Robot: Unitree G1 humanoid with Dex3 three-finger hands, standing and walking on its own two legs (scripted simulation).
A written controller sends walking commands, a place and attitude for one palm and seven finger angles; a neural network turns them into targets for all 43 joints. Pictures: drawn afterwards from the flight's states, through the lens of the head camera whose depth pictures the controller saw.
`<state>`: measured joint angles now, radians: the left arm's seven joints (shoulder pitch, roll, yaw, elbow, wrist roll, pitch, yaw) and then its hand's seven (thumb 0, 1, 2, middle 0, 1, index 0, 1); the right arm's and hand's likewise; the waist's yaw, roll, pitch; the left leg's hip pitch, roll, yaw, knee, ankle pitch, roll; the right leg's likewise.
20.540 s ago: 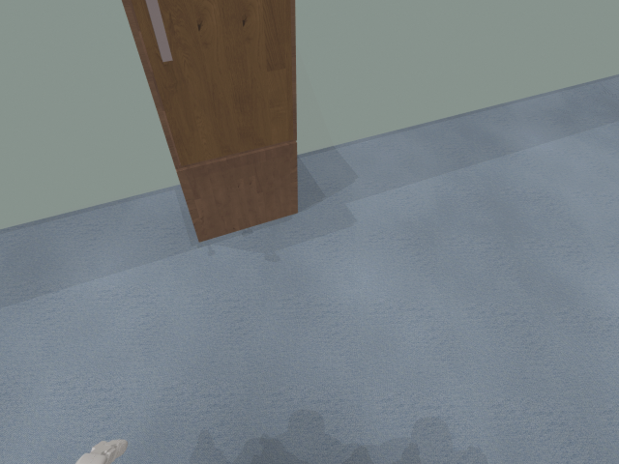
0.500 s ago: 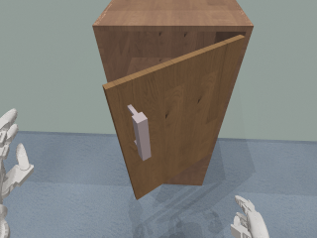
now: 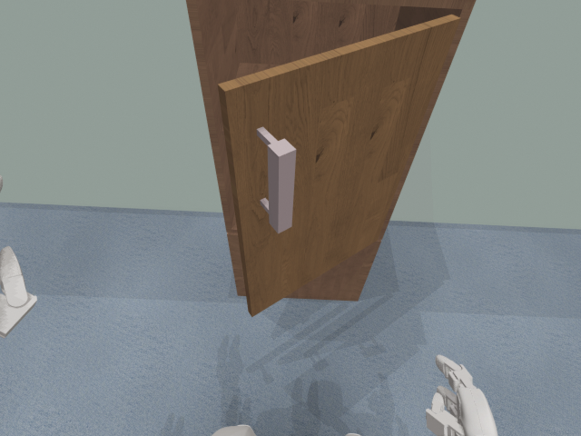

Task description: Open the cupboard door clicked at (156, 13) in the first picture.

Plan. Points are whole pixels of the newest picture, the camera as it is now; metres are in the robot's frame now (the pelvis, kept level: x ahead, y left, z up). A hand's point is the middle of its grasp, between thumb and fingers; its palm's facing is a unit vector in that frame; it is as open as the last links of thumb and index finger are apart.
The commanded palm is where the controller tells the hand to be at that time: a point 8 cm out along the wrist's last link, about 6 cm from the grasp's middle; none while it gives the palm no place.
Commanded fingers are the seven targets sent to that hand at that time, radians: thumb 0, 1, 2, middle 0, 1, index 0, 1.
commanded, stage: step back with the hand held close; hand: left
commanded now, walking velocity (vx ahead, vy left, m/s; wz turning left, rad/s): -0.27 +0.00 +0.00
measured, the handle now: (272, 181) +0.42 +0.06 +0.12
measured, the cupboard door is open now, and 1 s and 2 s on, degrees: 37 37 37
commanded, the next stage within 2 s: stop stepping back and stand still in 0.44 s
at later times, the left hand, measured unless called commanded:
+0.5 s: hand out of the picture +0.11 +0.26 +0.19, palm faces +0.42 -0.81 -0.40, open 7.4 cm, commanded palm +0.04 +0.30 +0.19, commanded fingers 0.00 0.90 0.90 -0.20 -0.30 -0.20 -0.30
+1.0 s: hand out of the picture -0.01 +0.24 +0.19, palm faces +0.36 -0.80 -0.48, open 7.4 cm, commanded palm -0.04 +0.28 +0.19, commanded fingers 0.00 0.90 0.90 -0.20 -0.30 -0.20 -0.30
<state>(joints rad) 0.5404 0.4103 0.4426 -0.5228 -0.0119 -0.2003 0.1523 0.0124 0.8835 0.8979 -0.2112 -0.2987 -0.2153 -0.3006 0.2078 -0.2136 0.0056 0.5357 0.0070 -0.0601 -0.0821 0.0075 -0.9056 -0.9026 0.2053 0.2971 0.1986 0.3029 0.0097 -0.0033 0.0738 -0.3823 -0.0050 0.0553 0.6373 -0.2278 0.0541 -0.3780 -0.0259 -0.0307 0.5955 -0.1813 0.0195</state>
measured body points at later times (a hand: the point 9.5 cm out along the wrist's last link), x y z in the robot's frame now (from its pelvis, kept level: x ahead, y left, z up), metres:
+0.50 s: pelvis -0.11 +0.00 +0.01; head -0.07 +0.03 +0.46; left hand +0.08 +0.30 +0.21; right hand +0.07 -0.21 -0.07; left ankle +0.07 +0.09 -0.72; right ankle -0.28 -0.10 -0.69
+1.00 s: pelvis -0.20 -0.01 +0.02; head -0.22 +0.00 +0.47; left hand -0.04 +0.28 +0.21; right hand -0.10 -0.27 -0.08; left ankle -0.18 +0.12 -0.64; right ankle -0.21 -0.08 -0.72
